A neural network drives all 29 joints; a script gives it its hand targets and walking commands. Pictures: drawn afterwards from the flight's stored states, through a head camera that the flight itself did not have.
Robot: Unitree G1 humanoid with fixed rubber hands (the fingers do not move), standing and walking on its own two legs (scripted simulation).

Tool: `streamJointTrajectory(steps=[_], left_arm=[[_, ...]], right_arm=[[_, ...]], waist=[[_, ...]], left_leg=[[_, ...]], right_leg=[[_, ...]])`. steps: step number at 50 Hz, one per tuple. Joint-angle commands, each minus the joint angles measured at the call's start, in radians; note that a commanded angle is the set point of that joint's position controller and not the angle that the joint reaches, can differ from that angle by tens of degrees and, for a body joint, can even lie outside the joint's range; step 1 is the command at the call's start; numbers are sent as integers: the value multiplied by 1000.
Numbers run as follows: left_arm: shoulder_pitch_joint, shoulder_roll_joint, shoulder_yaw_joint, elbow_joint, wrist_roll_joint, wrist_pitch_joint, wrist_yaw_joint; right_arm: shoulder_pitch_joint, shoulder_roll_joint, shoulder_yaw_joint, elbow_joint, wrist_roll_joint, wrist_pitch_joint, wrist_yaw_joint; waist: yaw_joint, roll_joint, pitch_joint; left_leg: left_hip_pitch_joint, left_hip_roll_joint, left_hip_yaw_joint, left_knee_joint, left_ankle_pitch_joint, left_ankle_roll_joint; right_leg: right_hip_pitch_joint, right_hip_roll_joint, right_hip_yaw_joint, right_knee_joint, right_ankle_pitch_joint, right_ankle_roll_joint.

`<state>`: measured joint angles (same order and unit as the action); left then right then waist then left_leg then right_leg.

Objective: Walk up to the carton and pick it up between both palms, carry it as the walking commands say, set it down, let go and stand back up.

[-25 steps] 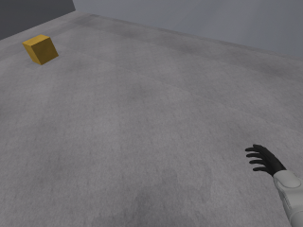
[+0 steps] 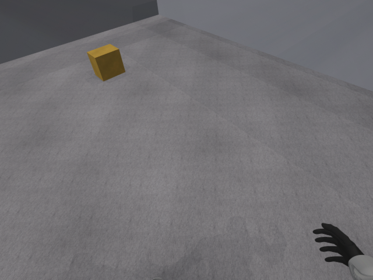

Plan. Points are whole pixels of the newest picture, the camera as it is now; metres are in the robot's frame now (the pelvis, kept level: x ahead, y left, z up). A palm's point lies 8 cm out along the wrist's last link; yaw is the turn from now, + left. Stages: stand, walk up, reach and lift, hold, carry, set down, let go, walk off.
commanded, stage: walk up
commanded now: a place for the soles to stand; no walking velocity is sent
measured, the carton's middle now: (106, 62) +2.44 +0.99 -0.64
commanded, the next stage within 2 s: none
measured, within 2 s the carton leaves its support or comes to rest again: neither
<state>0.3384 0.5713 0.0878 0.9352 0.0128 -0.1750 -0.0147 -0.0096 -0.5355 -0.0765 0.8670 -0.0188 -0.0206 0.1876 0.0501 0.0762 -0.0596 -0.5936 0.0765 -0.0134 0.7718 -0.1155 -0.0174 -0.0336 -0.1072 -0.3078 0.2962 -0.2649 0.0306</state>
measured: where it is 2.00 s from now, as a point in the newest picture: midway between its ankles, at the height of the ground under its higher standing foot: (156, 137)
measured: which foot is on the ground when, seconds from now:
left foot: up 0.00-0.14, down 0.16-0.48, up 0.50-0.86, down 0.88-1.00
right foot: down 0.00-0.18, up 0.20-0.46, down 0.48-0.90, up 0.92-1.00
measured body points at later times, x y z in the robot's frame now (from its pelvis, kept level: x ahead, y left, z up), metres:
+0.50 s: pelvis +0.37 +0.01 -0.03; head +0.39 -0.02 +0.42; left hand +0.45 +0.38 -0.08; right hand +0.49 -0.33 -0.14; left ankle +0.28 +0.14 -0.73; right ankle +0.49 -0.09 -0.75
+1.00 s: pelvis +0.71 +0.11 -0.02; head +0.74 +0.11 +0.43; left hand +0.67 +0.46 -0.11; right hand +1.00 -0.15 -0.08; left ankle +0.76 +0.21 -0.75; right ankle +0.62 -0.06 -0.67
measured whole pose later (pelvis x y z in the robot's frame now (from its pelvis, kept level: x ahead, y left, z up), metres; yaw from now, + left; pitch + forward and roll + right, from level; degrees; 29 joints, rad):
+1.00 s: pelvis +0.71 +0.11 -0.02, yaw +12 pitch +1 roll +1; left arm 0.33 0.49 0.04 0.88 -0.02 -0.13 -0.01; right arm 0.01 -0.45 -0.09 0.79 0.00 -0.04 0.09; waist 0.06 0.00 0.03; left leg -0.38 -0.03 0.08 0.51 -0.16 0.07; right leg -0.31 -0.12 -0.05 1.08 -0.36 -0.04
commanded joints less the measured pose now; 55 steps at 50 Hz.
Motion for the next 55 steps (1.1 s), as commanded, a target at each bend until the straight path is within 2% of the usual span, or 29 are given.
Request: streamJointTrajectory(steps=[1,5,7,8,9,10,11,12,13,15,17,19,21,23,24,25,26,28,30,36,41,43,44,45,46,47,49,51,55], left_arm=[[-21,233,42,0,-7,1,0],[-14,251,39,24,-17,24,8],[-45,243,37,12,-37,41,17],[-44,214,26,-7,-40,48,18],[-18,154,-4,-54,-54,44,11],[-18,123,-23,-105,-57,33,5],[-85,194,-5,-110,-39,30,3],[-113,197,1,-105,-33,20,-5],[-77,182,8,-92,-23,15,-11],[-7,148,9,-75,-18,25,-23],[-34,120,10,-90,-9,36,-34],[-67,111,18,-90,-2,32,-40],[-25,110,34,-54,2,28,-43],[148,142,62,9,0,27,-31],[297,213,91,32,7,21,-15],[286,312,99,-18,6,12,-5],[106,318,93,-62,-11,18,0],[-15,233,68,-91,-10,16,-1],[-29,183,52,-84,-6,8,-3],[-18,193,40,-57,-22,6,-13],[-15,215,36,-37,-29,28,6],[-19,206,33,-50,-45,44,19],[0,172,20,-71,-48,52,20],[41,98,-11,-118,-60,50,17],[44,104,-20,-150,-60,41,14],[-19,171,-7,-134,-39,38,16],[16,156,10,-105,-23,28,1],[68,121,11,-84,-18,37,-13],[-64,84,16,-111,-3,48,-33]], right_arm=[[-223,-68,-6,-102,22,-12,16],[-274,-63,-22,-122,13,2,9],[-91,-89,-48,-82,-7,7,-14],[74,-136,-75,-47,-32,9,-35],[275,-240,-123,-20,-48,13,-66],[271,-321,-130,-52,-11,10,-91],[222,-296,-121,-78,27,-3,-104],[182,-253,-106,-81,42,-14,-114],[140,-214,-93,-86,40,-26,-117],[69,-165,-74,-106,21,-47,-115],[72,-171,-73,-117,2,-54,-97],[60,-176,-79,-129,1,-56,-79],[16,-168,-77,-123,4,-51,-71],[-29,-118,-52,-116,-3,-50,-72],[-37,-60,-31,-127,-12,-59,-73],[-2,-37,-18,-150,-5,-66,-83],[35,-129,-31,-122,6,-65,-93],[33,-184,-39,-70,4,-64,-86],[47,-159,-31,-39,-6,-52,-74],[-116,-68,-5,-92,10,-24,-22],[-189,-57,-26,-137,4,-4,-18],[-26,-81,-53,-99,-19,0,-35],[135,-130,-82,-61,-46,-2,-54],[292,-230,-122,-47,-56,-4,-80],[269,-290,-122,-79,-10,-6,-100],[191,-252,-116,-98,29,-15,-109],[119,-163,-87,-112,32,-31,-116],[86,-126,-69,-126,17,-52,-114],[128,-146,-76,-134,-1,-70,-90]], waist=[[2,-176,115],[-7,-156,106],[-93,-173,-2],[-167,-133,-111],[-252,52,-255],[-212,208,-285],[-183,5,-221],[-164,-35,-135],[-123,-39,-78],[-57,-3,-34],[-63,62,8],[-66,83,9],[-14,43,-5],[95,-59,-25],[185,-279,-62],[157,-391,-85],[67,-272,-41],[19,-137,33],[-7,-144,81],[-15,-174,101],[-22,-168,119],[-94,-155,23],[-169,-93,-96],[-237,123,-264],[-197,209,-283],[-168,0,-180],[-107,-25,-31],[-56,12,4],[-91,52,62]], left_leg=[[23,-26,61,-181,98,12],[119,-69,118,-312,62,67],[377,-125,180,-348,-3,107],[664,-134,143,-310,-97,146],[1027,19,-132,-298,-295,242],[1142,231,-564,-411,-380,329],[1002,260,-517,-450,-347,335],[834,223,-406,-453,-183,312],[699,189,-325,-452,-59,300],[471,109,-204,-460,-42,282],[353,113,-194,-511,-247,300],[270,116,-196,-536,-374,280],[124,86,-146,-480,-470,230],[-103,23,-64,-244,-464,172],[-238,-92,22,118,-374,120],[-336,-172,-40,379,-381,68],[-337,-78,-126,478,-315,39],[-282,44,-106,415,-182,19],[-189,67,-84,250,-140,-8],[41,-25,62,-155,97,0],[170,-55,88,-303,81,63],[397,-91,130,-342,2,97],[680,-95,89,-304,-76,142],[988,122,-233,-325,-318,237],[1039,296,-608,-461,-457,336],[872,279,-484,-483,-413,319],[608,206,-288,-487,-157,284],[445,129,-165,-497,-80,264],[352,139,-136,-582,-247,276]], right_leg=[[-17,-173,43,-244,138,-155],[69,-188,19,-168,359,-158],[29,-172,-31,74,584,-152],[-133,-137,-55,338,581,-134],[-480,-80,-48,744,354,-84],[-807,55,62,1001,-188,-51],[-825,-3,234,1025,-120,-75],[-757,-54,261,938,-75,-80],[-696,-77,286,835,-75,-72],[-527,-86,313,660,-89,-38],[-477,-63,266,495,-128,-18],[-385,-26,227,384,10,-20],[-173,11,190,324,172,-32],[151,9,191,312,125,-80],[286,-134,413,164,-187,-123],[239,-412,940,-128,-627,-216],[180,-458,1005,-204,-700,-268],[60,-334,683,-139,-407,-260],[-24,-250,458,-151,-146,-220],[-50,-121,169,-191,195,-173],[18,-169,150,-153,388,-178],[1,-154,94,76,563,-163],[-147,-106,66,359,541,-139],[-450,-37,62,772,264,-89],[-710,94,180,977,-209,-73],[-717,12,310,972,-114,-100],[-635,-57,320,830,-76,-82],[-509,-78,335,696,-60,-45],[-470,-56,263,433,34,-17]])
